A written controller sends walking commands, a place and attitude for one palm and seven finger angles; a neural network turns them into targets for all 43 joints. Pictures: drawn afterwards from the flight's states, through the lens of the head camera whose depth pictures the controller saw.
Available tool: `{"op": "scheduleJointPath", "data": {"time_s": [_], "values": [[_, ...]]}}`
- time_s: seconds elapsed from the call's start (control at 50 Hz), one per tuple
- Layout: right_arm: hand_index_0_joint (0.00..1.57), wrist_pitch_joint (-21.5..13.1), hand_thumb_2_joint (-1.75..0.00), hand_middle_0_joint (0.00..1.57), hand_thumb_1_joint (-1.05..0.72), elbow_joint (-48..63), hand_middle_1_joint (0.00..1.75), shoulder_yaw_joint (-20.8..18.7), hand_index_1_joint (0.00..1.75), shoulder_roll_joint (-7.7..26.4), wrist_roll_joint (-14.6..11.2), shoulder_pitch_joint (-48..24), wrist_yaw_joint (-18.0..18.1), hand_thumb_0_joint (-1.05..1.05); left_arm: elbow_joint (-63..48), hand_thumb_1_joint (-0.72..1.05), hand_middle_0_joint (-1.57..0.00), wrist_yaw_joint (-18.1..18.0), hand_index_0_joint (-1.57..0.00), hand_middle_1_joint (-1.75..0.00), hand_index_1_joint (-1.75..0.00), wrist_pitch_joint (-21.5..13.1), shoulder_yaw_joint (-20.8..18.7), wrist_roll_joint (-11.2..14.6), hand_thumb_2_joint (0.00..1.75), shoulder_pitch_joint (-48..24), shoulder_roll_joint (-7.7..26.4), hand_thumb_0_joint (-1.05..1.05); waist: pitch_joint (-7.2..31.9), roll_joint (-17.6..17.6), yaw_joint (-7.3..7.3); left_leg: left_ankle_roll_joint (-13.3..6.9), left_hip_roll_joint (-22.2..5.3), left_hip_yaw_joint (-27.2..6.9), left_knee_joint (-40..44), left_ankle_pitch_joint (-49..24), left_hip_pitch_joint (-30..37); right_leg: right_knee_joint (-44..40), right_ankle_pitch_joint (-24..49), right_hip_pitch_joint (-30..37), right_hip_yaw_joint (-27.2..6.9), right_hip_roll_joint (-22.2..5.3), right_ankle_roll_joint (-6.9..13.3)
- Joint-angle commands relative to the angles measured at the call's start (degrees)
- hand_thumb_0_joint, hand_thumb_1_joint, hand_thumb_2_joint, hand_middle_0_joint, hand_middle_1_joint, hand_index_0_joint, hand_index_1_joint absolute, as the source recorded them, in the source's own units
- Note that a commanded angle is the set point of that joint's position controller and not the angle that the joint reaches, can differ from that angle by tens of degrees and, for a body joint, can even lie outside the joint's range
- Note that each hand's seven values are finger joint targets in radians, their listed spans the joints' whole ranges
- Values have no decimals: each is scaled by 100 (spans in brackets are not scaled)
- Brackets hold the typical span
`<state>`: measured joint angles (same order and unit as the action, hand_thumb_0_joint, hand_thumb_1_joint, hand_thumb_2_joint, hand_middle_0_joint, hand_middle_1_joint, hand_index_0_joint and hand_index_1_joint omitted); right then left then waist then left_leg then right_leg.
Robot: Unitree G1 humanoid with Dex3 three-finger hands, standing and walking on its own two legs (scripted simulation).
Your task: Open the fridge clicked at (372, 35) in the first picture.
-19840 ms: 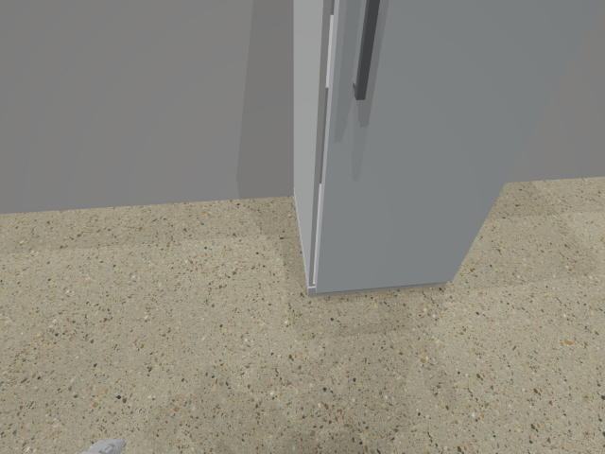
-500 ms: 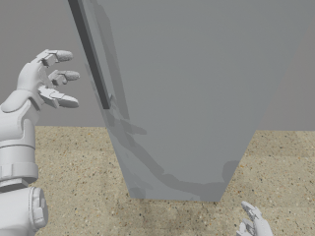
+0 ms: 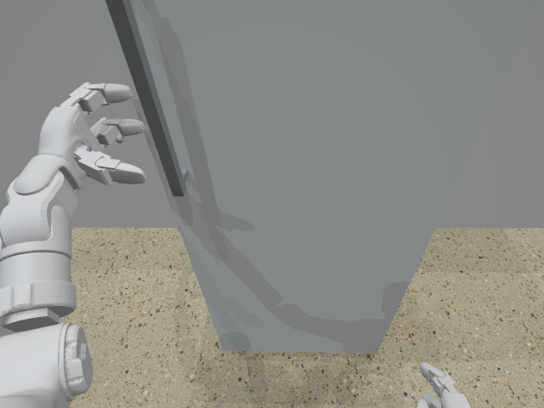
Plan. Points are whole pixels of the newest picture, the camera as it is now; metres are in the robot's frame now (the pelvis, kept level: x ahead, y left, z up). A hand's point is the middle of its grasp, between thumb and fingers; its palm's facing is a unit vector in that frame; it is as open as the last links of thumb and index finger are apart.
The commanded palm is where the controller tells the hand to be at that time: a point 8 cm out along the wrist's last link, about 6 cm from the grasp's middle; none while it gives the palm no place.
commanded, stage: move the hooked fingers beside the handle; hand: left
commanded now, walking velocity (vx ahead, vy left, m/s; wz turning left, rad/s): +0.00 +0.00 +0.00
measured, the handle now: (155, 98) +0.45 +0.18 +0.27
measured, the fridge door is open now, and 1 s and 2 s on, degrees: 0 0 0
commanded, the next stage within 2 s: none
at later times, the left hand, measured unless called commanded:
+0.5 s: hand (126, 151) +0.38 +0.21 +0.23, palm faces +0.04 -1.00 -0.01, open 14.0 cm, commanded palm +0.35 +0.28 +0.24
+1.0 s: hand (108, 146) +0.38 +0.23 +0.24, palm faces +0.07 -1.00 -0.01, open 14.0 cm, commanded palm +0.34 +0.29 +0.24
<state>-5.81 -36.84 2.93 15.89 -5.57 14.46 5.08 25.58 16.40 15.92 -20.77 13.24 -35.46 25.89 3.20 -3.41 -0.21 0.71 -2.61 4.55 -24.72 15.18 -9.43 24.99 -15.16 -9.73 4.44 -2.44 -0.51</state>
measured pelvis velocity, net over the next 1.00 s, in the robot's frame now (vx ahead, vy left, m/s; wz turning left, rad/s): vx -0.01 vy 0.00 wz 0.00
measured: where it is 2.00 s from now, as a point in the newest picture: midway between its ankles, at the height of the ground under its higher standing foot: outside the picture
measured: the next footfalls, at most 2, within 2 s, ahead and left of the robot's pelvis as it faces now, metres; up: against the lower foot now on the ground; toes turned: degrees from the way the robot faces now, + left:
none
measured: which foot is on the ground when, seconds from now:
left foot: down 0.00-1.00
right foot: down 0.00-1.00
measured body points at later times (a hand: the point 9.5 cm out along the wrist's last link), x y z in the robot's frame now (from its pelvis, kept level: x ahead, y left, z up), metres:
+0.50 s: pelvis -0.02 +0.00 +0.00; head -0.03 -0.03 +0.45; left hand +0.37 +0.27 +0.23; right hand +0.15 -0.24 -0.09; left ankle -0.02 +0.12 -0.74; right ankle -0.02 -0.12 -0.74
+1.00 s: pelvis -0.01 +0.00 +0.00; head -0.02 -0.01 +0.45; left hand +0.37 +0.29 +0.24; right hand +0.15 -0.24 -0.09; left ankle -0.02 +0.12 -0.74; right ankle -0.02 -0.12 -0.74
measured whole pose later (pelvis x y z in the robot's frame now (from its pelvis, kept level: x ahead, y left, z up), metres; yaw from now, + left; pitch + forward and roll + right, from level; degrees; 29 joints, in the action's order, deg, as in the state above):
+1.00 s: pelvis -0.01 +0.00 +0.00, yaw +0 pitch +0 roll +0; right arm -7.0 -36.4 3.2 15.4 -5.2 13.7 5.3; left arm 24.4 15.4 13.7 -22.1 12.7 -34.0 25.7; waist 2.4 -2.5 -0.6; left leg 0.5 -2.6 4.5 -24.9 14.6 -9.7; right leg 24.4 -14.1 -9.6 4.3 -2.4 -0.6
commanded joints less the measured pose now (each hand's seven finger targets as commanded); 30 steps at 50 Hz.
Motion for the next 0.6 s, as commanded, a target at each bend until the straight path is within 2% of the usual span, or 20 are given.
{"op": "scheduleJointPath", "data": {"time_s": [0.0, 0.02, 0.04, 0.08, 0.1, 0.14, 0.16, 0.22, 0.24, 0.26, 0.32, 0.34, 0.36, 0.38, 0.4, 0.44, 0.48, 0.52, 0.54, 0.58], "values": [[20, -255, -90, 20, -90, 1042, 30, -267, 30, 725, -42, -744, 40, 0, -1056, -50, -30, -53, -30, -120, -120, -36, -507, 47, 30, -1635, 1619, 0, 1177, 322, 200, -263, 159, -307, 111, -1891, 420, -93, 2302, 275, -77, 79, 166], [20, -255, -90, 20, -90, 1046, 30, -262, 30, 719, -38, -760, 42, 0, -1262, -50, -30, -59, -30, -120, -120, -77, -420, 55, 30, -1865, 1578, 0, 1178, 358, 137, -266, 153, -320, 107, -1861, 442, -95, 2291, 252, -72, 72, 162], [20, -248, -90, 20, -90, 1067, 30, -281, 30, 719, -32, -765, 41, 0, -1459, -50, -30, -72, -30, -120, -120, -151, -480, 54, 30, -1828, 1667, 0, 1260, 436, 152, -282, 132, -326, 80, -1921, 518, -101, 2294, 302, -82, 77, 160], [20, -289, -90, 20, -90, 1118, 30, -253, 30, 669, -17, -831, 60, 0, -1939, -50, -30, -77, -30, -120, -120, -314, -464, 80, 30, -2266, 1680, 0, 1487, 170, 106, -297, 159, -344, 68, -1941, 727, -94, 2266, 303, -105, 91, 170], [20, -318, -90, 20, -90, 1109, 30, -252, 30, 667, -2, -820, 72, 0, -2180, -50, -30, -86, -30, -120, -120, -413, -572, 93, 30, -2462, 1816, 0, 1650, 96, 87, -295, 161, -362, 45, -2006, 847, -85, 2297, 345, -107, 98, 175], [20, -353, -90, 20, -90, 1085, 30, -225, 30, 641, 9, -845, 91, 0, -2432, -50, -30, -70, -30, -120, -120, -555, -534, 111, 30, -2561, 1831, 0, 1684, -91, 67, -294, 149, -364, 32, -2048, 966, -124, 2284, 359, -129, 100, 179], [20, -372, -90, 20, -90, 1038, 30, -197, 30, 621, -4, -870, 121, 0, -2326, -50, -30, -47, -30, -120, -120, -565, -327, 116, 30, -2808, 1615, 0, 1589, -171, -17, -287, 169, -369, 55, -1926, 980, -150, 2154, 266, -116, 114, 185], [20, -410, -90, 20, -90, 860, 30, -176, 30, 638, -35, -800, 179, 0, -1657, -50, -30, -3, -30, -120, -120, -394, 56, 108, 30, -2918, 1242, 0, 1096, -339, -122, -255, 174, -416, 132, -1466, 863, -263, 1677, -110, -87, 121, 194], [20, -402, -90, 20, -90, 812, 30, -193, 30, 665, -44, -778, 187, 0, -1436, -50, -30, 11, -30, -120, -120, -310, 158, 75, 30, -2878, 1191, 0, 986, -176, -127, -260, 161, -422, 144, -1359, 802, -315, 1559, -138, -91, 113, 196], [20, -389, -90, 20, -90, 788, 30, -173, 30, 654, -71, -807, 202, 0, -1110, -50, -30, 20, -30, -120, -120, -181, 307, 79, 30, -2829, 1027, 0, 775, -249, -145, -263, 174, -423, 181, -1181, 701, -346, 1388, -270, -96, 111, 193], [20, -348, -90, 20, -90, 720, 30, -191, 30, 714, -73, -731, 210, 0, -467, -50, -30, -11, -30, -120, -120, 37, 350, 81, 30, -2715, 991, 0, 692, 237, -142, -258, 178, -488, 210, -880, 464, -361, 1081, -365, -60, 102, 168], [20, -321, -90, 20, -90, 707, 30, -216, 30, 739, -61, -708, 193, 0, -371, -50, -30, -45, -30, -120, -120, 23, 211, 84, 30, -2551, 1132, 0, 789, 417, -63, -265, 165, -494, 199, -920, 459, -370, 1084, -281, -72, 96, 172], [20, -320, -90, 20, -90, 782, 30, -209, 30, 718, -55, -769, 178, 0, -517, -50, -30, -69, -30, -120, -120, -22, 143, 103, 30, -2672, 1177, 0, 986, 428, -37, -275, 182, -483, 199, -1008, 477, -341, 1198, -160, -90, 78, 167], [20, -315, -90, 20, -90, 824, 30, -209, 30, 704, -42, -787, 168, 0, -523, -50, -30, -116, -30, -120, -120, -69, -55, 89, 30, -2643, 1380, 0, 1132, 425, 30, -271, 195, -486, 178, -1065, 466, -299, 1255, -64, -100, 70, 173], [20, -313, -90, 20, -90, 841, 30, -204, 30, 696, -31, -782, 161, 0, -600, -50, -30, -157, -30, -120, -120, -162, -158, 89, 30, -2759, 1500, 0, 1228, 483, 26, -280, 196, -463, 164, -1165, 481, -286, 1391, 20, -119, 64, 162], [20, -289, -90, 20, -90, 870, 30, -217, 30, 707, 22, -743, 123, 0, -825, -50, -30, -274, -30, -120, -120, -437, -694, 43, 30, -2661, 2134, 0, 1499, 539, 163, -281, 166, -449, 154, -1343, 453, -257, 1582, 340, -171, 48, 147], [20, -298, -90, 20, -90, 948, 30, -204, 30, 657, 27, -768, 125, 0, -993, -50, -30, -315, -30, -120, -120, -668, -876, -28, 30, -2859, 2326, 0, 1687, 466, 155, -310, 178, -397, 166, -1501, 470, -195, 1835, 564, -211, 47, 133], [20, -324, -90, 20, -90, 939, 30, -212, 30, 660, 25, -694, 114, 0, -1083, -50, -30, -285, -30, -120, -120, -820, -932, -77, 30, -2956, 2411, 0, 1696, 306, 118, -313, 168, -367, 163, -1584, 525, -184, 1968, 577, -208, 56, 135], [20, -312, -90, 20, -90, 968, 30, -229, 30, 685, 29, -678, 98, 0, -1112, -50, -30, -246, -30, -120, -120, -855, -993, -122, 30, -2735, 2536, 0, 1681, 132, 172, -315, 145, -353, 162, -1687, 528, -191, 2039, 643, -223, 36, 144], [20, -338, -90, 20, -90, 1002, 30, -206, 30, 668, -8, -689, 96, 0, -1084, -50, -30, -95, -30, -120, -120, -794, -697, -137, 30, -2677, 2204, 0, 1446, -341, 114, -291, 181, -327, 183, -1660, 585, -201, 2024, 454, -205, 54, 187]]}}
